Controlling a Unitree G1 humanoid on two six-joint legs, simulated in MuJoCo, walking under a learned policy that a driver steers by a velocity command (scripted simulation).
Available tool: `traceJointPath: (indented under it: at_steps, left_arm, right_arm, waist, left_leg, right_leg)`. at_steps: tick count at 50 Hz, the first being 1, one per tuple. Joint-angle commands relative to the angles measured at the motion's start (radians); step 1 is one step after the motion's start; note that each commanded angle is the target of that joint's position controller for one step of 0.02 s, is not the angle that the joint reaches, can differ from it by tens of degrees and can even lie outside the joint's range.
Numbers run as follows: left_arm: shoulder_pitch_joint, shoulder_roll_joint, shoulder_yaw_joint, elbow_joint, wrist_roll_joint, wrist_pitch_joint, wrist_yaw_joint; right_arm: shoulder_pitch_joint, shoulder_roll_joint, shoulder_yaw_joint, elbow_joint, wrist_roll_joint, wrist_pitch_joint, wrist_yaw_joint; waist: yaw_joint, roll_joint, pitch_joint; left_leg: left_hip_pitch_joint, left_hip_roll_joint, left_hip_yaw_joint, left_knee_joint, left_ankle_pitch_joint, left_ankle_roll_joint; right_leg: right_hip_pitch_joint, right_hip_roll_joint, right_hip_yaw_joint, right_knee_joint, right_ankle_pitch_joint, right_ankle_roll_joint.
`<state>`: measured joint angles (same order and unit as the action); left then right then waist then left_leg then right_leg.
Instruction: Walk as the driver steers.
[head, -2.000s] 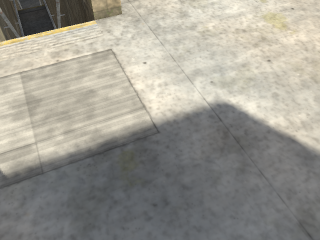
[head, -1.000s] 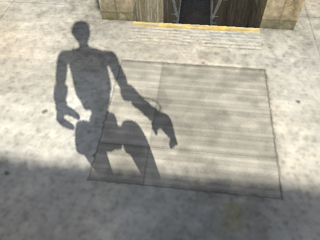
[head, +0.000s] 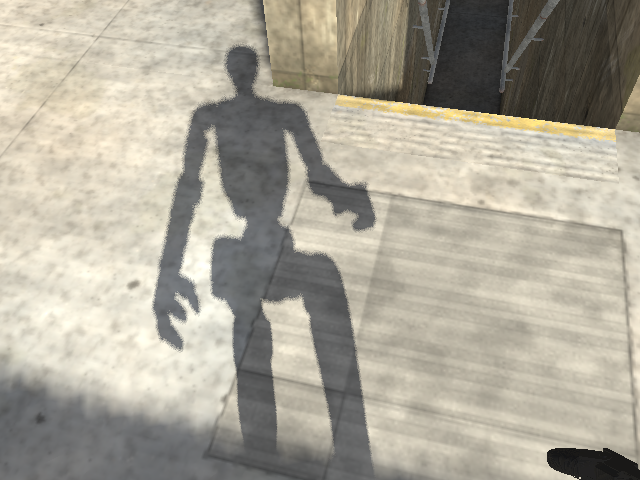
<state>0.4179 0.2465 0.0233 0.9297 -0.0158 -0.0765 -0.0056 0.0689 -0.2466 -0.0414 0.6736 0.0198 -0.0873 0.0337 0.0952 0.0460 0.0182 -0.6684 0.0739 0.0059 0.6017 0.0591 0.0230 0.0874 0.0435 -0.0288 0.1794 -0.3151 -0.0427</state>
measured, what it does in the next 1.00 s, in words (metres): walks ahead: left foot, then right foot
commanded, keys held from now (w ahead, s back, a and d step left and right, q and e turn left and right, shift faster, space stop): w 0.46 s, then no key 0.54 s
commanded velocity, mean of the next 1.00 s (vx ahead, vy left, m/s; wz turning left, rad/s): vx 0.33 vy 0.00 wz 0.00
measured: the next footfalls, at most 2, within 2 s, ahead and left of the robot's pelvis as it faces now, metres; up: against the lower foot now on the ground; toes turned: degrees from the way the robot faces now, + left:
left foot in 0.10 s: +0.25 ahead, +0.13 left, +0.00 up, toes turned +2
right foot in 0.62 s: +0.54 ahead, -0.11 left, +0.00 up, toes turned -2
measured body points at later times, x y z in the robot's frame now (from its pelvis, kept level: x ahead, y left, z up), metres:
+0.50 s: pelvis +0.28 +0.03 +0.01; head +0.30 +0.03 +0.46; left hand +0.47 +0.28 -0.09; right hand +0.30 -0.24 -0.12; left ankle +0.22 +0.12 -0.74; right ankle +0.47 -0.14 -0.68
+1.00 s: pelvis +0.44 -0.01 +0.00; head +0.45 -0.01 +0.45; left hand +0.56 +0.23 -0.13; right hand +0.53 -0.28 -0.13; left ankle +0.46 +0.13 -0.74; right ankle +0.50 -0.11 -0.74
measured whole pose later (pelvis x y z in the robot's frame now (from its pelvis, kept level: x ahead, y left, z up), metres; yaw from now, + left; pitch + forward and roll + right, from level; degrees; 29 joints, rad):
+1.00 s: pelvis +0.44 -0.01 +0.00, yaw +0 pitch +0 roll -2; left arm 0.15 0.21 0.02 0.89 0.02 -0.03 0.00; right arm 0.21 -0.25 -0.04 0.89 -0.02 0.02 -0.04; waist 0.00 0.03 0.00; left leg -0.30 0.07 -0.04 0.55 -0.26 -0.03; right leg -0.32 0.05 -0.07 0.46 -0.15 -0.05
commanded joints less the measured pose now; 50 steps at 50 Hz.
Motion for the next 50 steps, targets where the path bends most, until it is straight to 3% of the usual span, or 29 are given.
traceJointPath:
  at_steps: [1, 3, 4, 5, 6, 7, 8, 9, 10, 11, 13, 15, 18, 25, 29, 30, 31, 32, 33, 34, 35, 36, 37, 39, 42, 46, 48, 49, 50]
  left_arm:
    - [0.019, 0.184, 0.043, -0.031, -0.008, 0.000, 0.009]
    - [0.004, 0.210, 0.053, -0.035, -0.003, 0.007, 0.013]
    - [-0.012, 0.214, 0.054, -0.038, 0.002, 0.015, 0.014]
    - [-0.022, 0.199, 0.047, -0.049, 0.010, 0.018, 0.016]
    - [0.056, 0.107, 0.020, -0.083, 0.024, 0.007, 0.011]
    - [0.136, 0.038, -0.005, -0.061, 0.015, -0.016, -0.001]
    - [0.016, 0.161, 0.029, -0.083, -0.020, -0.033, -0.009]
    - [-0.079, 0.182, 0.035, -0.120, -0.032, -0.041, -0.009]
    - [-0.122, 0.164, 0.034, -0.129, -0.018, -0.042, -0.003]
    - [-0.113, 0.151, 0.039, -0.127, -0.006, -0.034, 0.000]
    - [-0.054, 0.108, 0.035, -0.110, -0.003, -0.007, 0.003]
    - [-0.072, 0.097, 0.036, -0.120, 0.003, 0.011, 0.010]
    - [-0.190, 0.097, 0.038, -0.161, 0.016, 0.011, 0.013]
    - [-0.420, 0.064, 0.022, -0.230, 0.012, -0.017, -0.018]
    - [-0.381, 0.107, 0.038, -0.240, 0.021, -0.029, -0.039]
    - [-0.301, 0.127, 0.048, -0.216, 0.027, -0.032, -0.036]
    - [-0.193, 0.173, 0.066, -0.182, 0.036, -0.036, -0.030]
    - [-0.079, 0.249, 0.078, -0.168, 0.057, -0.035, -0.021]
    - [-0.065, 0.242, 0.070, -0.159, 0.055, -0.022, -0.021]
    - [-0.048, 0.180, 0.059, -0.164, 0.029, -0.007, -0.026]
    - [-0.128, 0.161, 0.052, -0.171, 0.017, 0.000, -0.025]
    - [-0.209, 0.131, 0.041, -0.181, 0.018, 0.004, -0.021]
    - [-0.271, 0.101, 0.030, -0.185, 0.024, 0.007, -0.019]
    - [-0.327, 0.095, 0.030, -0.175, 0.046, 0.007, -0.018]
    - [-0.339, 0.103, 0.033, -0.152, 0.049, 0.005, -0.010]
    - [-0.339, 0.115, 0.033, -0.125, 0.033, 0.027, 0.003]
    - [-0.335, 0.088, 0.022, -0.110, 0.025, 0.037, 0.006]
    - [-0.306, 0.068, 0.014, -0.093, 0.026, 0.038, 0.006]
    - [-0.285, 0.069, 0.015, -0.087, 0.033, 0.038, 0.006]
  right_arm:
    - [-0.140, -0.066, -0.011, -0.117, 0.005, -0.024, 0.019]
    - [-0.072, -0.106, -0.027, -0.106, 0.001, -0.024, 0.019]
    - [0.046, -0.140, -0.045, -0.076, 0.000, -0.021, 0.012]
    - [0.223, -0.184, -0.066, -0.028, 0.000, -0.016, -0.001]
    - [0.376, -0.280, -0.088, -0.001, -0.031, -0.011, -0.012]
    - [0.406, -0.255, -0.077, 0.020, -0.023, -0.010, -0.006]
    - [0.363, -0.176, -0.055, 0.020, -0.015, -0.010, -0.009]
    - [0.268, -0.158, -0.045, 0.012, -0.007, -0.008, -0.011]
    - [0.202, -0.140, -0.039, 0.007, -0.012, -0.009, -0.008]
    - [0.159, -0.120, -0.033, 0.004, -0.022, -0.014, -0.003]
    - [0.130, -0.103, -0.032, 0.015, -0.023, -0.028, 0.003]
    - [0.140, -0.118, -0.036, 0.041, -0.020, -0.039, 0.003]
    - [0.192, -0.143, -0.041, 0.076, -0.022, -0.035, -0.014]
    - [0.299, -0.179, -0.044, 0.141, -0.008, -0.006, -0.032]
    - [0.285, -0.194, -0.047, 0.164, -0.007, 0.022, -0.045]
    - [0.253, -0.197, -0.047, 0.160, -0.004, 0.026, -0.048]
    - [0.262, -0.175, -0.039, 0.157, -0.009, 0.028, -0.050]
    - [0.310, -0.116, -0.015, 0.135, -0.039, 0.021, -0.050]
    - [0.491, -0.027, 0.014, 0.177, -0.029, 0.016, -0.039]
    - [0.475, -0.135, -0.011, 0.208, -0.009, 0.018, -0.036]
    - [0.371, -0.167, -0.023, 0.181, 0.012, 0.026, -0.038]
    - [0.297, -0.154, -0.021, 0.165, 0.003, 0.040, -0.048]
    - [0.260, -0.145, -0.026, 0.159, -0.009, 0.057, -0.058]
    - [0.294, -0.102, -0.021, 0.172, -0.016, 0.087, -0.070]
    - [0.291, -0.069, -0.011, 0.184, -0.024, 0.098, -0.084]
    - [0.240, -0.088, -0.019, 0.191, -0.025, 0.109, -0.082]
    - [0.226, -0.082, -0.019, 0.198, -0.038, 0.106, -0.079]
    - [0.219, -0.094, -0.020, 0.192, -0.047, 0.103, -0.080]
    - [0.212, -0.137, -0.026, 0.185, -0.045, 0.099, -0.083]
  waist:
    - [-0.026, -0.125, 0.085]
    - [-0.082, -0.155, 0.014]
    - [-0.153, -0.161, -0.066]
    - [-0.235, -0.150, -0.178]
    - [-0.232, 0.039, -0.359]
    - [-0.196, 0.210, -0.499]
    - [-0.215, 0.131, -0.352]
    - [-0.187, 0.077, -0.186]
    - [-0.152, -0.010, -0.107]
    - [-0.110, -0.009, -0.065]
    - [-0.064, 0.026, -0.057]
    - [-0.051, 0.023, -0.021]
    - [-0.078, 0.005, 0.023]
    - [-0.167, -0.009, 0.059]
    - [-0.123, 0.043, -0.013]
    - [-0.073, 0.043, -0.058]
    - [-0.032, 0.010, -0.135]
    - [-0.026, -0.132, -0.298]
    - [-0.080, -0.349, -0.445]
    - [-0.035, -0.233, -0.480]
    - [-0.044, -0.176, -0.333]
    - [-0.065, -0.103, -0.237]
    - [-0.091, -0.088, -0.170]
    - [-0.140, -0.153, -0.136]
    - [-0.142, -0.171, -0.150]
    - [-0.127, -0.160, -0.123]
    - [-0.136, -0.143, -0.071]
    - [-0.132, -0.117, -0.045]
    - [-0.106, -0.059, -0.015]
  left_leg:
    - [-0.002, -0.028, 0.009, -0.069, -0.036, 0.036]
    - [0.135, -0.075, 0.039, -0.076, -0.114, 0.071]
    - [0.299, -0.108, 0.065, -0.092, -0.121, 0.100]
    - [0.578, -0.075, 0.033, -0.080, -0.088, 0.139]
    - [1.010, 0.190, -0.321, -0.048, -0.143, 0.257]
    - [1.152, 0.338, -0.735, -0.218, -0.352, 0.342]
    - [1.041, 0.292, -0.675, -0.280, -0.438, 0.282]
    - [0.861, 0.261, -0.519, -0.314, -0.373, 0.245]
    - [0.701, 0.222, -0.417, -0.348, -0.271, 0.230]
    - [0.590, 0.180, -0.337, -0.384, -0.198, 0.220]
    - [0.483, 0.143, -0.259, -0.448, -0.168, 0.228]
    - [0.428, 0.133, -0.194, -0.483, -0.123, 0.238]
    - [0.449, 0.121, -0.143, -0.505, -0.085, 0.235]
    - [0.562, 0.111, -0.059, -0.437, 0.017, 0.184]
    - [0.675, 0.142, -0.079, -0.268, 0.236, 0.130]
    - [0.677, 0.116, -0.065, -0.177, 0.325, 0.105]
    - [0.644, 0.052, -0.034, -0.023, 0.327, 0.068]
    - [0.441, -0.026, 0.004, 0.262, -0.012, 0.015]
    - [0.165, -0.144, -0.041, 0.570, -0.739, -0.044]
    - [0.143, -0.119, -0.165, 0.660, -0.759, -0.046]
    - [0.068, -0.078, -0.131, 0.673, -0.707, -0.048]
    - [0.065, -0.034, -0.097, 0.621, -0.634, -0.057]
    - [0.109, 0.000, -0.094, 0.555, -0.576, -0.064]
    - [0.273, 0.010, -0.069, 0.421, -0.499, -0.072]
    - [0.374, 0.001, -0.048, 0.226, -0.452, -0.075]
    - [0.458, -0.011, -0.027, 0.045, -0.304, -0.056]
    - [0.521, -0.023, -0.012, -0.082, -0.245, -0.031]
    - [0.535, 0.011, -0.052, -0.141, -0.210, -0.012]
    - [0.507, 0.060, -0.098, -0.179, -0.214, 0.011]
  right_leg:
    - [-0.009, -0.294, 0.113, 0.005, 0.502, -0.130]
    - [0.033, -0.297, 0.101, 0.121, 0.796, -0.112]
    - [0.021, -0.272, 0.075, 0.267, 0.960, -0.097]
    - [-0.110, -0.229, 0.051, 0.483, 0.929, -0.067]
    - [-0.480, -0.115, 0.010, 0.880, 0.526, -0.019]
    - [-0.699, 0.020, 0.140, 1.101, -0.257, 0.000]
    - [-0.804, -0.042, 0.181, 1.179, -0.228, -0.014]
    - [-0.834, -0.095, 0.130, 1.151, -0.125, -0.021]
    - [-0.796, -0.137, 0.109, 1.098, -0.041, -0.016]
    - [-0.740, -0.168, 0.110, 1.050, 0.013, -0.010]
    - [-0.657, -0.193, 0.109, 1.006, 0.059, 0.007]
    - [-0.677, -0.202, 0.099, 0.950, 0.099, 0.028]
    - [-0.772, -0.211, 0.095, 0.794, 0.254, 0.055]
    - [-0.719, -0.135, 0.036, 0.412, 0.446, 0.044]
    - [-0.612, -0.086, 0.040, 0.327, 0.351, -0.007]
    - [-0.502, -0.059, 0.018, 0.284, 0.375, -0.027]
    - [-0.328, -0.068, 0.014, 0.256, 0.554, -0.054]
    - [-0.006, -0.264, 0.195, 0.363, 0.995, -0.131]
    - [0.259, -0.482, 0.497, 0.353, 1.125, -0.312]
    - [0.204, -0.443, 0.527, 0.299, 0.935, -0.302]
    - [0.085, -0.404, 0.422, 0.257, 0.783, -0.261]
    - [-0.051, -0.361, 0.360, 0.213, 0.674, -0.228]
    - [-0.188, -0.331, 0.307, 0.170, 0.603, -0.212]
    - [-0.376, -0.273, 0.217, 0.104, 0.534, -0.190]
    - [-0.419, -0.249, 0.151, 0.087, 0.501, -0.196]
    - [-0.452, -0.241, 0.172, 0.052, 0.067, -0.166]
    - [-0.501, -0.202, 0.167, 0.057, -0.133, -0.109]
    - [-0.515, -0.178, 0.162, 0.072, -0.193, -0.064]
    - [-0.511, -0.132, 0.132, 0.120, -0.192, -0.026]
